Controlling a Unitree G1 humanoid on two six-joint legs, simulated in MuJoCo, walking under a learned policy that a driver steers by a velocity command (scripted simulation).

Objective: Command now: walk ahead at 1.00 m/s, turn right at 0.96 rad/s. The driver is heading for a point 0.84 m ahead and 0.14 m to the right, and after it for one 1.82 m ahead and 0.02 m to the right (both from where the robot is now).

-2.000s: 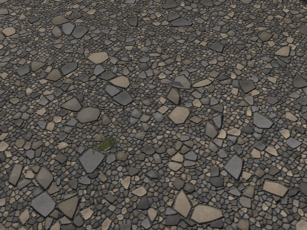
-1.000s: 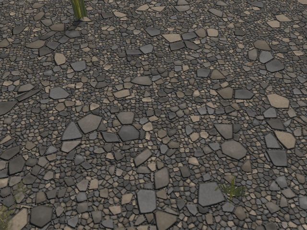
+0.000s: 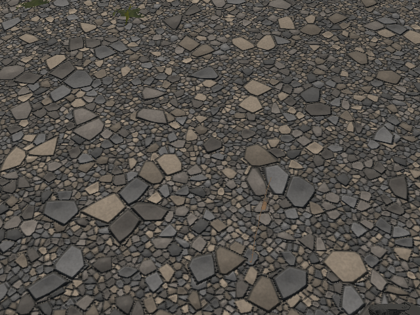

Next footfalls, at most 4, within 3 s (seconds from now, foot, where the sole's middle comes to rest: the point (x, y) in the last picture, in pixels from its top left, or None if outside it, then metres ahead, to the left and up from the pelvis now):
0.38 right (257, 314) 0.47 -0.08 -0.76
0.78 left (276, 191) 0.92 -0.16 -0.76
1.22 right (361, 143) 1.19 -0.51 -0.76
1.64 left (310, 73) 1.62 -0.34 -0.76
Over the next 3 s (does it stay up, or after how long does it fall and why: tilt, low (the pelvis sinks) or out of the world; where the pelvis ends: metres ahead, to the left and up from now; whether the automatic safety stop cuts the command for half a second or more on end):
stays up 1.95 -0.20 0.02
